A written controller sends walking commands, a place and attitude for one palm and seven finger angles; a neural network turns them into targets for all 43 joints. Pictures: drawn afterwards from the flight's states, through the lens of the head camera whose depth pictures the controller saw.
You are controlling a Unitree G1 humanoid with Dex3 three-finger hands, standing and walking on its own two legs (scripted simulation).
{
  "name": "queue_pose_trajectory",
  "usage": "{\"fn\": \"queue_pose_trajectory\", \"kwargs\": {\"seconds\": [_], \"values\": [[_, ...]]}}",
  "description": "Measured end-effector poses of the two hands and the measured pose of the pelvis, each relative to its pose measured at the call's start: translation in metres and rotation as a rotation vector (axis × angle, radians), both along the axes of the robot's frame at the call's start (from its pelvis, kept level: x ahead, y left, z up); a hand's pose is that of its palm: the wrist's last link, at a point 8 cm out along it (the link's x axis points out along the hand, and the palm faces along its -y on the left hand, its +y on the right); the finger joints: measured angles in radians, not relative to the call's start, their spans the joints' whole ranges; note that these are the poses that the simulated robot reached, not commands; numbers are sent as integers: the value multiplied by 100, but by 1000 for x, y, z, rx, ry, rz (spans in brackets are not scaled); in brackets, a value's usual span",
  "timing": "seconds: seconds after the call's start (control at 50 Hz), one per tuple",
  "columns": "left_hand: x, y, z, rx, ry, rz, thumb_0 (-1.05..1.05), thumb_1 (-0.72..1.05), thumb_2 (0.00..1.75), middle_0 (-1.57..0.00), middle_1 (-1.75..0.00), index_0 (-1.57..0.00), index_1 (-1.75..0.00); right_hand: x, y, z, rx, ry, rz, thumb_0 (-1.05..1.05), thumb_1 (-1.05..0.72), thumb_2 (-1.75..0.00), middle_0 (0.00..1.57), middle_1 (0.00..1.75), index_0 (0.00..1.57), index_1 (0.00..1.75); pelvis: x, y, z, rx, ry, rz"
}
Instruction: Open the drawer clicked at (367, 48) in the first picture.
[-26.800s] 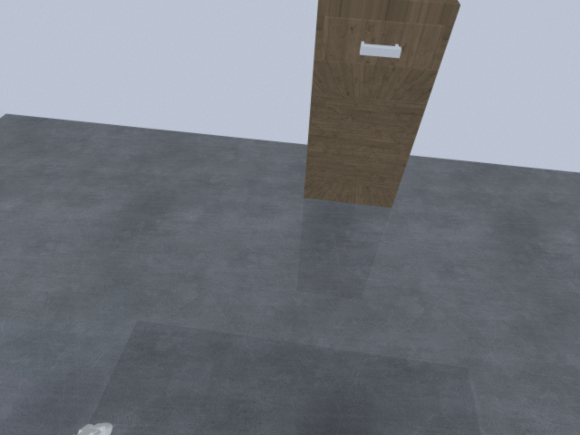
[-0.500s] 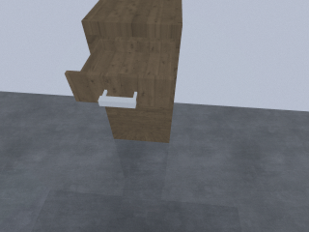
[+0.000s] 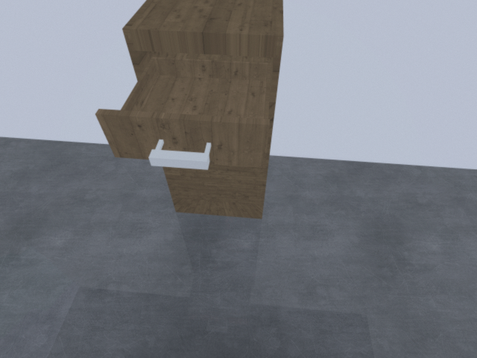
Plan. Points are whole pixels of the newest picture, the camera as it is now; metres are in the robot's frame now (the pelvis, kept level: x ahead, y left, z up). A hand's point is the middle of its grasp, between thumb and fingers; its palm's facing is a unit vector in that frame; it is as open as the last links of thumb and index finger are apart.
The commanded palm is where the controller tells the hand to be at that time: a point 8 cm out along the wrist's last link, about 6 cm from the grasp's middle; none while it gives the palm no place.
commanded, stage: look to check the result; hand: left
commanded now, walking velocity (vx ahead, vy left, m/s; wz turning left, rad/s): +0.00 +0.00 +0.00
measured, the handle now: (182, 152) +0.54 +0.16 +0.00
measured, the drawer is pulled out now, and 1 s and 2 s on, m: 0.30 0.30 0.30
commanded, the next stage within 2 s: stand and wait in 0.22 s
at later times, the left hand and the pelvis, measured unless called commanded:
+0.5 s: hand out of the picture +0.01 +0.16 -0.18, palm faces +0.05 -0.98 -0.19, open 7.4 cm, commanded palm none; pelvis +0.01 +0.00 +0.00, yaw +0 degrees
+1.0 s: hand out of the picture +0.01 +0.16 -0.17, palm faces +0.05 -0.98 -0.19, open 7.4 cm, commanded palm none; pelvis +0.02 -0.01 +0.00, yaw +0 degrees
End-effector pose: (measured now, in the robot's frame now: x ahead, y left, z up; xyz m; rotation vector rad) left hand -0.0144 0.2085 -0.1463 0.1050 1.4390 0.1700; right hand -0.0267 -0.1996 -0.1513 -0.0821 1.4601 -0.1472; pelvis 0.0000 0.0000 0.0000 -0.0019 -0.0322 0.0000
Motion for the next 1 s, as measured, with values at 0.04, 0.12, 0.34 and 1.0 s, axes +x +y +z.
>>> {"fn": "queue_pose_trajectory", "kwargs": {"seconds": [0.04,0.12,0.34,1.0], "values": [[2,0,0,0,-2,0,0,91,90,-19,-30,-20,-30,2,0,0,1,-2,0,0,-91,-90,20,30,20,30,1,0,0,0,0,0],[5,-1,0,2,-3,-1,0,91,90,-20,-30,-20,-30,6,0,0,2,-3,2,0,-91,-90,20,30,20,30,3,-1,0,0,1,0],[12,0,1,9,-6,-2,0,91,90,-19,-30,-20,-30,13,-3,0,0,-4,3,0,-91,-90,20,30,20,30,9,-3,1,1,2,-1],[21,-4,2,13,-4,-5,0,91,90,-20,-30,-20,-30,18,-10,0,-3,8,1,0,-91,-90,20,30,20,30,17,-9,1,3,3,-3]]}}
